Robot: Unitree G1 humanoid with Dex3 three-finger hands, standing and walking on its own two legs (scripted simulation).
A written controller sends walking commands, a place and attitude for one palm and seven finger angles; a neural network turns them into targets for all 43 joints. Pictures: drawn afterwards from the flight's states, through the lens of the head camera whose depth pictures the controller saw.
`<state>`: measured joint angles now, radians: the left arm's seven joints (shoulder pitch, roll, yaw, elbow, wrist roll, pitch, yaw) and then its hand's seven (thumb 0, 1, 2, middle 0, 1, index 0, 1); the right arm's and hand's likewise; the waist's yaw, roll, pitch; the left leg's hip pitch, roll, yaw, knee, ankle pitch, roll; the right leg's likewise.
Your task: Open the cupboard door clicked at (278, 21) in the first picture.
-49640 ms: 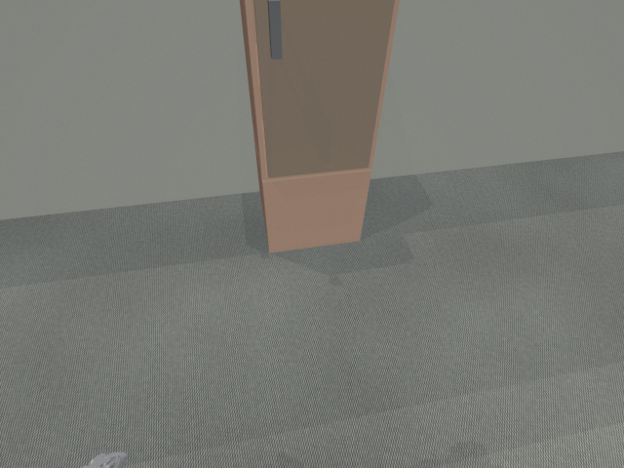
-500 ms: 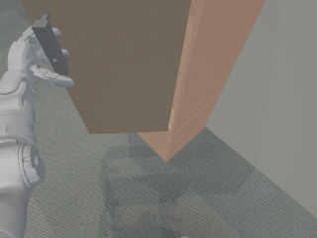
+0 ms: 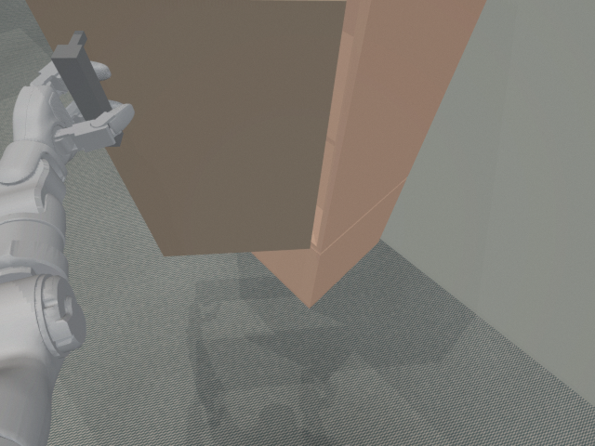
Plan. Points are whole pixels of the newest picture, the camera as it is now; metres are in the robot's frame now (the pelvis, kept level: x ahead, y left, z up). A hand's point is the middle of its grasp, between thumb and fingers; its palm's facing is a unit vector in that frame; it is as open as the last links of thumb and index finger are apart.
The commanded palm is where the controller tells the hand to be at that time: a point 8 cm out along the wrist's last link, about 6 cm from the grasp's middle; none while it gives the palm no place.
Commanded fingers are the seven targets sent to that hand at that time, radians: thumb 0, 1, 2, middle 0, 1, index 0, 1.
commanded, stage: close the thumb around the handle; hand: left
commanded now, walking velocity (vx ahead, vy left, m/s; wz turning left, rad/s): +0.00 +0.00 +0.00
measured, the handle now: (95, 90) +0.55 +0.24 +0.16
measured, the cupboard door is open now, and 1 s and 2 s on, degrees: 50 65 96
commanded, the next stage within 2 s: pull the door open along its arc in 0.22 s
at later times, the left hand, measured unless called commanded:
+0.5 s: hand (104, 123) +0.49 +0.21 +0.16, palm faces +0.03 -1.00 +0.00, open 6.3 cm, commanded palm +0.45 +0.27 +0.16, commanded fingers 0.00 0.90 0.90 -0.40 -1.35 -0.40 -1.35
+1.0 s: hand (117, 161) +0.42 +0.18 +0.16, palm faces +0.36 -0.93 +0.10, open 6.4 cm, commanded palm +0.38 +0.23 +0.16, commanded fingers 0.00 0.90 0.90 -0.40 -1.35 -0.40 -1.35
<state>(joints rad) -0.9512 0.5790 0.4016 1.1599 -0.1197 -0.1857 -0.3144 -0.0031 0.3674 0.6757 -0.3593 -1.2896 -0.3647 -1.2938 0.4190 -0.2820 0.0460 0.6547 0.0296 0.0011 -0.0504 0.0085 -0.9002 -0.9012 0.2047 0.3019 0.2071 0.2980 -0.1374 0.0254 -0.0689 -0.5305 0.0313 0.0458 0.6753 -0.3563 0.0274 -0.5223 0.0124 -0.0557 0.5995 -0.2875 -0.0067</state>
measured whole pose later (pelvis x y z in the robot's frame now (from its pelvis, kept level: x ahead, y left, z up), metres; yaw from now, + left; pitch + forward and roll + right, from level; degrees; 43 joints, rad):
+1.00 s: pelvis -0.01 -0.01 +0.01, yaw +1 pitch +6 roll -1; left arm -0.62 0.17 0.31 0.52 -0.15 0.08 0.18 0.01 0.61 0.78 -0.32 -1.32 -0.35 -1.31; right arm 0.19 -0.24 0.03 0.63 0.02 -0.04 -0.04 0.01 -0.90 -0.90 0.20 0.30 0.20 0.30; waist -0.01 0.03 -0.05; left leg -0.38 0.02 0.03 0.59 -0.31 0.01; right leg -0.38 0.00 -0.07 0.56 -0.27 -0.02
